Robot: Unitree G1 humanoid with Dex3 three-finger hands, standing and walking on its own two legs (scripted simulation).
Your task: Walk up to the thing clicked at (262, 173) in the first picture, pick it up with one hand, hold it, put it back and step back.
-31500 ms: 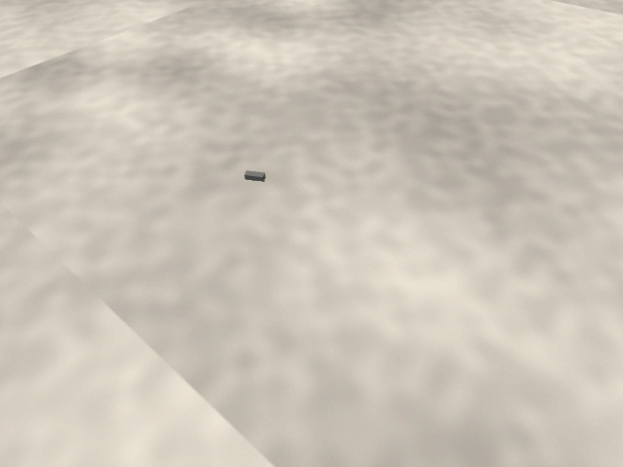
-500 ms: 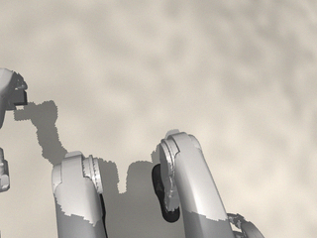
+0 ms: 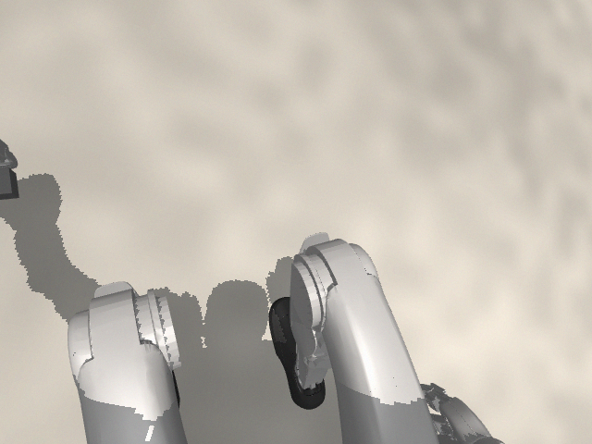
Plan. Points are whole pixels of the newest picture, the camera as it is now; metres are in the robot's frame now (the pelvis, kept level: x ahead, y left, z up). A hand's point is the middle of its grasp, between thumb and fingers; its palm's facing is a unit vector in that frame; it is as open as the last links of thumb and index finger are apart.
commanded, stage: rest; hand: left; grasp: from above
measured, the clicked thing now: out of the picture +0.47 +0.33 -0.24
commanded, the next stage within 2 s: open in 1.22 s
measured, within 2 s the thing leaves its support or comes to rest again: rests again in 0.86 s
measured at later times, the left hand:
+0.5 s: hand out of the picture +0.46 +0.31 -0.24, palm faces -0.48 -0.08 -0.87, open 6.5 cm
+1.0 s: hand out of the picture +0.46 +0.31 -0.26, palm faces -0.46 -0.07 -0.88, open 6.5 cm
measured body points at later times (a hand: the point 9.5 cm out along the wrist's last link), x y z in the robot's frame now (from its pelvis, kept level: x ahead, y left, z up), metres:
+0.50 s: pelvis +0.00 +0.00 -0.02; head +0.28 +0.10 +0.32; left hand +0.48 +0.31 -0.19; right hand +0.03 -0.27 -0.08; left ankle +0.06 +0.12 -0.28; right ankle +0.11 -0.13 -0.28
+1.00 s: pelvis +0.00 +0.01 -0.02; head +0.28 +0.12 +0.31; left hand +0.48 +0.31 -0.21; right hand +0.03 -0.26 -0.07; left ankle +0.06 +0.12 -0.28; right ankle +0.11 -0.13 -0.28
